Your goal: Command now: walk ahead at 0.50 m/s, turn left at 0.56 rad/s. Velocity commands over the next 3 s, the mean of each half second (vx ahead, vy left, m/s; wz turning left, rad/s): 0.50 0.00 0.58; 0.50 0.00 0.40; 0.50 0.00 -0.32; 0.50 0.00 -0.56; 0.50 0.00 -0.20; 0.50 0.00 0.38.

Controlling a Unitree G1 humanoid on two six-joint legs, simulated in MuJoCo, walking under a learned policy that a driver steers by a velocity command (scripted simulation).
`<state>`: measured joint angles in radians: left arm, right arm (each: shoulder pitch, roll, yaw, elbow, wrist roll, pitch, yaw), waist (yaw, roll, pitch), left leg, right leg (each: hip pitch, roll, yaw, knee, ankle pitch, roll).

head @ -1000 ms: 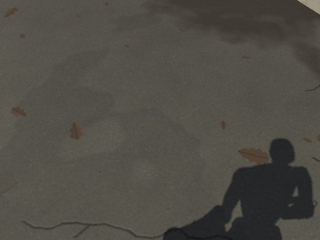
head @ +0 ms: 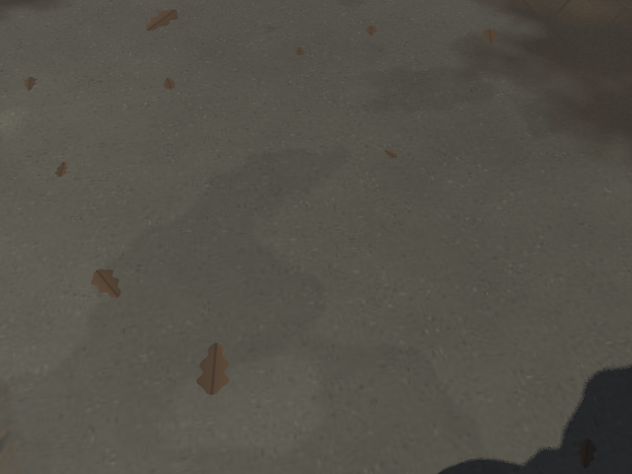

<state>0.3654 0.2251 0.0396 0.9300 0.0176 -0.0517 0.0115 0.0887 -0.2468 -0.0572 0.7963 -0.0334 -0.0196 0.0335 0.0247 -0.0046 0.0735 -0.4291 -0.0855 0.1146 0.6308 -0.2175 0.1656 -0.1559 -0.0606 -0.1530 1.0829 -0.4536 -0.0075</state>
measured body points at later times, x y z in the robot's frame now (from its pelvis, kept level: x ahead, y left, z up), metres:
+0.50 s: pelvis +0.29 -0.02 +0.00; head +0.33 -0.01 +0.45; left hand +0.45 +0.27 -0.08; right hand +0.34 -0.31 -0.12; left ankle +0.09 +0.03 -0.69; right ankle +0.43 -0.09 -0.72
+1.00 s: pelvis +0.52 +0.10 +0.01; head +0.55 +0.12 +0.46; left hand +0.35 +0.29 -0.13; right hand +0.83 +0.02 -0.08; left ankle +0.57 +0.21 -0.72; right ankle +0.43 -0.09 -0.70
